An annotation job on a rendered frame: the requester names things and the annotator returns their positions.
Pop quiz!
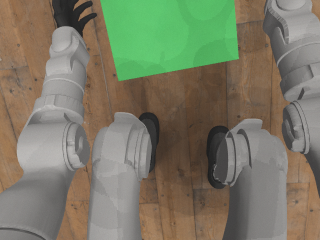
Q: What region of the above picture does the robot right forearm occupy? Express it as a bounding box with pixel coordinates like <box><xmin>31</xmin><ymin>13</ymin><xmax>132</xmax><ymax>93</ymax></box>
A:
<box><xmin>262</xmin><ymin>0</ymin><xmax>320</xmax><ymax>102</ymax></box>

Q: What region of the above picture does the robot left upper arm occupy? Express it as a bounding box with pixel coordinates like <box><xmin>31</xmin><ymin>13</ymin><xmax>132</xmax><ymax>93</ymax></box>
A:
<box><xmin>0</xmin><ymin>121</ymin><xmax>91</xmax><ymax>240</ymax></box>

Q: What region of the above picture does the left robot shin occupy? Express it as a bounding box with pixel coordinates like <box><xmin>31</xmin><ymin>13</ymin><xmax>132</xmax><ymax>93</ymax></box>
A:
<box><xmin>91</xmin><ymin>112</ymin><xmax>149</xmax><ymax>165</ymax></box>

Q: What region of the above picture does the carton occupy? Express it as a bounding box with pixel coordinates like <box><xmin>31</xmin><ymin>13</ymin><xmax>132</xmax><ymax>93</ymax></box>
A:
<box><xmin>100</xmin><ymin>0</ymin><xmax>239</xmax><ymax>81</ymax></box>

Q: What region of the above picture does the robot right upper arm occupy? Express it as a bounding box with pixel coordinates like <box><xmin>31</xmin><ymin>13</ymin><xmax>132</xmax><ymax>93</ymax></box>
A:
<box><xmin>281</xmin><ymin>96</ymin><xmax>320</xmax><ymax>198</ymax></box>

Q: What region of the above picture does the left robot hand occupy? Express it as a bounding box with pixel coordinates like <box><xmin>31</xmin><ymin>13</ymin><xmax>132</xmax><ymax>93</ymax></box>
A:
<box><xmin>52</xmin><ymin>0</ymin><xmax>97</xmax><ymax>37</ymax></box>

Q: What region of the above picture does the robot left foot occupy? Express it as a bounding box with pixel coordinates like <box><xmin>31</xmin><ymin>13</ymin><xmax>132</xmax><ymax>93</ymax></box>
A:
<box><xmin>139</xmin><ymin>112</ymin><xmax>160</xmax><ymax>173</ymax></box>

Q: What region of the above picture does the robot left forearm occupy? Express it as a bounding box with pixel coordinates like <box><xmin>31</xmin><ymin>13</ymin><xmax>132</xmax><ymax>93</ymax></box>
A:
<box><xmin>16</xmin><ymin>26</ymin><xmax>90</xmax><ymax>168</ymax></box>

